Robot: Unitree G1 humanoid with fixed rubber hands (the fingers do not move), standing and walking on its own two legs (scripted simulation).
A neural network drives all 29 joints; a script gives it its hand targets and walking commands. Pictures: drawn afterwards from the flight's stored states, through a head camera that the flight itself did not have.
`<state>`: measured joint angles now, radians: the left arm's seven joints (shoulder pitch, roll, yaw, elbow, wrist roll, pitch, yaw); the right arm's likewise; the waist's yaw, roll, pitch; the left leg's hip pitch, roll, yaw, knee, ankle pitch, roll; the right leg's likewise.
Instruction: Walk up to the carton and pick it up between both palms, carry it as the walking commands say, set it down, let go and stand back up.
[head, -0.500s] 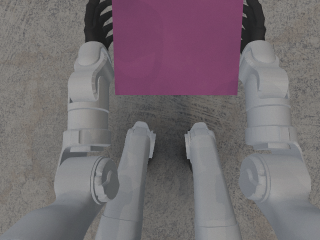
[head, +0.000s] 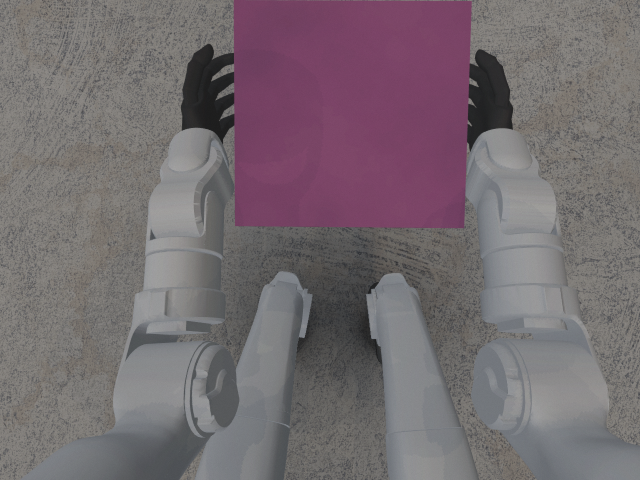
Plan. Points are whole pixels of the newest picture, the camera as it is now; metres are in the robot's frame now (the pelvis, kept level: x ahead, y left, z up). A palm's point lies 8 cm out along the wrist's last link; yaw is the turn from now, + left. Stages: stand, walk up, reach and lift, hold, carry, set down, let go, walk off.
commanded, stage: reach and lift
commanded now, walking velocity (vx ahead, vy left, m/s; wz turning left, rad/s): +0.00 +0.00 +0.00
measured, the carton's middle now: (343, 143) +0.48 +0.01 -0.13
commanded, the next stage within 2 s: none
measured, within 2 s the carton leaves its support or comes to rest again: neither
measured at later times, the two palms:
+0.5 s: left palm (166, 123) +0.44 +0.16 +0.02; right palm (528, 125) +0.45 -0.14 +0.01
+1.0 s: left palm (78, 79) +0.43 +0.16 +0.12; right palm (591, 89) +0.44 -0.14 +0.10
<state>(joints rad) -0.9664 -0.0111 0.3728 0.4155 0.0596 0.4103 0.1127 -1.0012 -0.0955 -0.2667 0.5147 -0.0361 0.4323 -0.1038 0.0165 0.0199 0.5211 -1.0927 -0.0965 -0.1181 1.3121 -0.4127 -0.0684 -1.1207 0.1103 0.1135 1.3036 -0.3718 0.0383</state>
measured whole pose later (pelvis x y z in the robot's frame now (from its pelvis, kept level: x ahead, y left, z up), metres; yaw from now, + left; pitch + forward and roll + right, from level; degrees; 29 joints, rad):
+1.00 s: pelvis +0.12 +0.00 +0.13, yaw +1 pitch +8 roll +0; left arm -0.32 -0.17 0.32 0.39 0.20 0.43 0.00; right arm -0.31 0.13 -0.27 0.43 -0.20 0.45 -0.04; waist 0.03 0.02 -0.03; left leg -0.45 -0.05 -0.15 0.60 -0.29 -0.03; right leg -0.47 0.06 0.12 0.60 -0.26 0.00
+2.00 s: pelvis +0.11 +0.00 +0.14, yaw +0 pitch -6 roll +0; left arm -0.33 -0.17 0.29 0.33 0.24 0.70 0.01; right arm -0.32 0.13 -0.27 0.33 -0.24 0.74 -0.01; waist 0.01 0.03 0.00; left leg -0.11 -0.03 -0.15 0.44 -0.23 -0.02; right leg -0.13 0.06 0.13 0.44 -0.21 0.00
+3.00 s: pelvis +0.11 +0.00 +0.14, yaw +1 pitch -7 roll +0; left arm -0.26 -0.15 0.24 0.24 0.22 0.73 0.00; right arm -0.23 0.14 -0.21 0.23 -0.23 0.77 -0.03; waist 0.01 0.03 0.01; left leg -0.09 -0.04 -0.14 0.44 -0.23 -0.02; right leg -0.11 0.05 0.12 0.43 -0.20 0.00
